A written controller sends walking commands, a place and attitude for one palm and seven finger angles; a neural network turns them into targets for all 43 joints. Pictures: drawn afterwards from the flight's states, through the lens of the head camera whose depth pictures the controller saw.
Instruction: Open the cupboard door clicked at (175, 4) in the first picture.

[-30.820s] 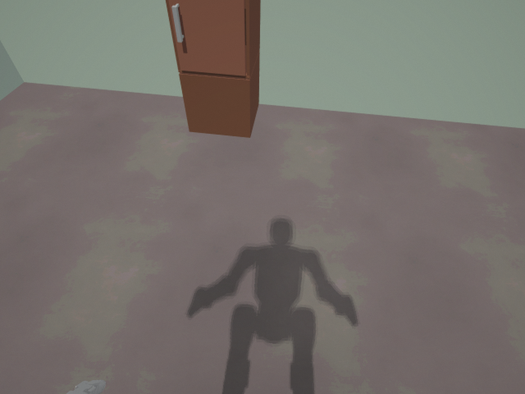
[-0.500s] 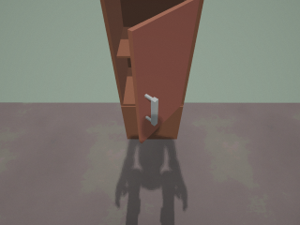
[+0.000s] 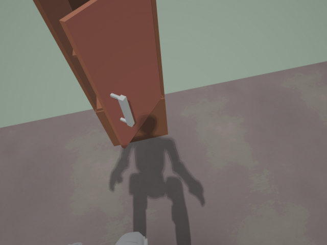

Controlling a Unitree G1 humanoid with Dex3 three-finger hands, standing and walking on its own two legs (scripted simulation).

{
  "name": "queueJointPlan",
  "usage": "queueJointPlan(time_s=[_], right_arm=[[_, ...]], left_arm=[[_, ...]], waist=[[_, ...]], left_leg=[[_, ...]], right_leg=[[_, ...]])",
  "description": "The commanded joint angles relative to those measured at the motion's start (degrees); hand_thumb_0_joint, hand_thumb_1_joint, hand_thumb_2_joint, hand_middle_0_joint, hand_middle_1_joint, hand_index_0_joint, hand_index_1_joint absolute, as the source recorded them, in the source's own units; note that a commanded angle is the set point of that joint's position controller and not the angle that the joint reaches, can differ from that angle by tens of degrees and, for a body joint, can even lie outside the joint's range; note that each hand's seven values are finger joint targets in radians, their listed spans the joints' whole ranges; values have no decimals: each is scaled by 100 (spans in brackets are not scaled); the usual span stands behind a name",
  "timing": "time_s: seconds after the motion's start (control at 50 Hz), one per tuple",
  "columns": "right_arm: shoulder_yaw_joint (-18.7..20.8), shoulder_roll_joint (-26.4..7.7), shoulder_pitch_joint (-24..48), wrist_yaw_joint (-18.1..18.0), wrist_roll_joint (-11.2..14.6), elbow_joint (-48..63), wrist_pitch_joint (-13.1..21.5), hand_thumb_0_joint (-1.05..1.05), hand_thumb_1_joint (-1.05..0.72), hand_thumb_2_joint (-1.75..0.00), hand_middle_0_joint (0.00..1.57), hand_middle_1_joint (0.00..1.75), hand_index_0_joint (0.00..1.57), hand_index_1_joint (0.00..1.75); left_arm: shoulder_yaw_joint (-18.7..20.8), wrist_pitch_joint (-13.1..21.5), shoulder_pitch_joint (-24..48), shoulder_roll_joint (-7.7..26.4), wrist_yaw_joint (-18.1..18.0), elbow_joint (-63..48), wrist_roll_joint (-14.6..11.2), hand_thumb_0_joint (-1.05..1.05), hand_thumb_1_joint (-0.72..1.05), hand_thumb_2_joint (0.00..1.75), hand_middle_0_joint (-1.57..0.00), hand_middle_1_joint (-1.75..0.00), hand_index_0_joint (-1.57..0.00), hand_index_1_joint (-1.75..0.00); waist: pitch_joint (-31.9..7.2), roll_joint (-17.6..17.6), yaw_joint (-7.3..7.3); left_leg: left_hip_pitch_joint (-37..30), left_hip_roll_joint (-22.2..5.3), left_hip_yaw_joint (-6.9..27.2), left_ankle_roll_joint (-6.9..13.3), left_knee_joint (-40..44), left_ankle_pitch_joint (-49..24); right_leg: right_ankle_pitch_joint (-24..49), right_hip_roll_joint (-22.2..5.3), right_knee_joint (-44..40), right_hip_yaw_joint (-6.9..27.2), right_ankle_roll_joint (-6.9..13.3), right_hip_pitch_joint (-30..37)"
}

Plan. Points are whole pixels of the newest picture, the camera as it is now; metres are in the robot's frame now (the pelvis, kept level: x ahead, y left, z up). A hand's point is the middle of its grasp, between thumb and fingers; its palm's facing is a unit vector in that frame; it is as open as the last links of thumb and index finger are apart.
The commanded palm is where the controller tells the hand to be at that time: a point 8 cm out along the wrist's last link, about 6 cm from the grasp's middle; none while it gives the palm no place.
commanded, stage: walk to a spot facing it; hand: left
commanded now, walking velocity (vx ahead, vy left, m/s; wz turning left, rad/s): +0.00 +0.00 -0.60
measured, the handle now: (122, 110) +0.55 +0.20 -0.09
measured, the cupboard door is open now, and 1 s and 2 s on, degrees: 49 49 49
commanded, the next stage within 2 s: none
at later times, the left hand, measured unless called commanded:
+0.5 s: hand out of the picture +0.13 +0.21 -0.17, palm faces -0.23 -0.95 -0.22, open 7.4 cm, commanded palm none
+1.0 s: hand (145, 201) +0.25 +0.09 -0.16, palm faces -0.60 -0.77 -0.21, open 7.4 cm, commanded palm none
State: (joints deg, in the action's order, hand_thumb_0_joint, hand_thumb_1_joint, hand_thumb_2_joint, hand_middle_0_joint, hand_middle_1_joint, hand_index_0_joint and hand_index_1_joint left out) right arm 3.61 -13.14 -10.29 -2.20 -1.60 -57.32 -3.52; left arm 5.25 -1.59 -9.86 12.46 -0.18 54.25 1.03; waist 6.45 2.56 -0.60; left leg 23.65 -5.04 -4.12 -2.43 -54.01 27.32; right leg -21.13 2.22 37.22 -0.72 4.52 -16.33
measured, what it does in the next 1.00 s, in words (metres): steps on the spot, turning right: left foot, then right foot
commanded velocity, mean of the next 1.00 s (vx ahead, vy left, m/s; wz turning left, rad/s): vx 0.04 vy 0.00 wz -0.60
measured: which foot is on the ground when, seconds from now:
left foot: up 0.00-0.42, down 0.44-0.72, up 0.74-0.90, down 0.92-1.00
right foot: down 0.00-0.42, up 0.44-0.70, down 0.72-0.92, up 0.94-1.00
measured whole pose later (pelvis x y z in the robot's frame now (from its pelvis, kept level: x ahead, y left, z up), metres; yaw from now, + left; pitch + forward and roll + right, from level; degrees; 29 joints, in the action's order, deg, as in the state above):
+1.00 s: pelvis +0.04 +0.00 +0.00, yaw -36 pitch +2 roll +0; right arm 1.6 -14.1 -15.7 -1.7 -2.4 -50.8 0.2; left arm 4.1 -4.7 -6.8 14.5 2.0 50.7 1.2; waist 4.4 -1.4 2.3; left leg 19.1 -5.2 -4.5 -1.4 -36.3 18.5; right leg -27.2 1.6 54.1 2.7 -0.9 -27.1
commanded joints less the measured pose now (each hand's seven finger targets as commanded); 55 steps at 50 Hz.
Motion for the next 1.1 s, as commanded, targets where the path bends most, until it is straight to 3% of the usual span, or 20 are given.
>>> queueJointPlan(time_s=[0.0,0.26,0.34,0.36,0.38,0.4,0.42,0.44,0.54,0.64,0.66,0.68,0.7,0.74,0.86,0.88,0.9,0.92,0.98,1.08], right_arm=[[100,-385,351,-11,60,727,161,0,-90,-90,20,30,20,30],[79,-378,887,-32,159,1210,219,0,-90,-90,20,30,20,30],[67,-366,390,-58,179,1146,277,0,-90,-90,20,30,20,30],[85,-434,101,-77,185,1068,311,0,-90,-90,20,30,20,30],[119,-770,-249,-114,125,1003,379,0,-90,-90,20,30,20,30],[204,-1296,-380,-123,30,1058,409,0,-90,-90,20,30,20,30],[167,-1329,-435,-147,-8,1152,362,0,-90,-90,20,30,20,30],[121,-1184,-439,-134,-74,1141,384,0,-90,-90,20,30,20,30],[70,-996,-297,-108,-77,1130,380,0,-90,-90,20,30,20,30],[160,-1226,-419,-32,-15,1037,295,0,-90,-90,20,30,20,30],[161,-1143,-374,8,18,1092,283,0,-90,-90,20,30,20,30],[81,-730,-379,46,88,1230,280,0,-90,-90,20,30,20,30],[31,-666,39,20,116,1428,249,0,-90,-90,20,30,20,30],[64,-686,-16,8,121,1245,203,0,-90,-90,20,30,20,30],[-2,-481,-1157,35,99,704,291,0,-90,-90,20,30,20,30],[53,-867,-1381,6,30,670,352,0,-90,-90,20,30,20,30],[160,-1496,-1539,-18,-97,740,404,0,-90,-90,20,30,20,30],[171,-1664,-1393,-75,-89,882,420,0,-90,-90,20,30,20,30],[66,-1229,-822,28,-109,962,526,0,-90,-90,20,30,20,30],[98,-1206,-1217,83,-102,776,548,0,-90,-90,20,30,20,30]], left_arm=[[167,84,-538,928,-179,-232,1,0,90,90,-20,-30,-20,-30],[237,54,-836,1085,-157,-441,72,0,90,90,-20,-30,-20,-30],[237,23,-456,1096,-123,-572,40,0,90,90,-20,-30,-20,-30],[205,21,-325,1016,-118,-597,28,0,90,90,-20,-30,-20,-30],[170,17,-316,803,-100,-693,-25,0,90,90,-20,-30,-20,-30],[102,38,-460,565,-8,-802,-66,0,90,90,-20,-30,-20,-30],[125,73,-295,750,47,-910,9,0,90,90,-20,-30,-20,-30],[139,57,-138,761,96,-853,93,0,90,90,-20,-30,-20,-30],[8,-36,121,489,252,-858,-1,0,90,90,-20,-30,-20,-30],[28,2,-78,603,284,-729,-25,0,90,90,-20,-30,-20,-30],[72,42,-418,857,251,-626,-10,0,90,90,-20,-30,-20,-30],[200,95,-711,1517,157,-532,55,0,90,90,-20,-30,-20,-30],[257,72,-1046,1873,65,-451,0,0,90,90,-20,-30,-20,-30],[208,-24,-328,1572,-13,-619,50,0,90,90,-20,-30,-20,-30],[98,-74,571,1234,-20,-807,21,0,90,90,-20,-30,-20,-30],[26,-121,552,954,28,-912,-34,0,90,90,-20,-30,-20,-30],[-50,-146,515,608,99,-1069,-54,0,90,90,-20,-30,-20,-30],[16,-86,803,827,191,-1255,-19,0,90,90,-20,-30,-20,-30],[31,-16,852,648,357,-1055,66,0,90,90,-20,-30,-20,-30],[-96,100,943,357,450,-1024,19,0,90,90,-20,-30,-20,-30]], waist=[[-856,-911,-123],[-968,-914,-245],[-959,-867,50],[-1040,-815,187],[-1212,60,304],[-1269,1601,242],[-922,1097,257],[-751,505,243],[-1018,1141,108],[-939,978,-5],[-1050,506,-176],[-1258,-1310,-289],[-1239,-2033,-622],[-918,-1849,-273],[-888,-719,458],[-891,308,505],[-752,1880,548],[-574,1012,511],[-262,847,215],[-752,897,408]], left_leg=[[1065,89,539,-83,-1043,-205],[555,471,667,-55,412,-214],[-573,548,699,32,1881,-814],[-1335,425,771,53,2647,-1276],[-2308,-378,1549,338,3413,-1565],[-2797,-1930,3004,1048,3733,-2476],[-2003,-2452,3245,1559,3700,-2745],[-1648,-2125,2961,1561,3657,-3193],[-1784,-1090,654,936,2896,-4812],[-1107,-1042,318,545,2325,-3671],[-595,-832,135,307,1707,-2995],[671,-149,-529,-83,395,-1004],[1054,115,-68,-136,-677,1251],[967,-36,408,-51,-1068,659],[-1427,275,33,-91,2355,-1150],[-1816,-442,952,178,3361,-601],[-1821,-2050,2913,836,4325,377],[-975,-2508,3296,1311,4591,1086],[-1181,-1713,1752,986,4241,0],[-1531,-1429,130,695,3565,-1284]], right_leg=[[4262,-1501,-1334,2125,720,1496],[4196,-1202,-1295,2949,705,1512],[3741,-919,-1099,2895,444,693],[3307,-726,-867,2767,214,214],[1937,-183,-358,2257,-80,-737],[-1075,453,930,1125,-464,-1691],[-1589,134,2036,594,-640,-1719],[-1332,60,2708,527,-685,-1752],[-798,-244,1634,-134,-717,-1115],[469,-32,-385,-540,-510,421],[1241,-246,-1018,-235,-380,1242],[2667,-1671,-1523,1727,177,2204],[3641,-2623,-1696,2670,886,1836],[1835,-1938,-1677,2388,914,891],[1619,-1049,-824,1613,182,-640],[218,-449,-158,1166,-151,-1323],[-1435,240,1434,215,-513,-2110],[-1216,-259,2297,445,-508,-1928],[-481,-551,2569,166,-568,-2156],[-512,-348,314,-606,-497,-789]])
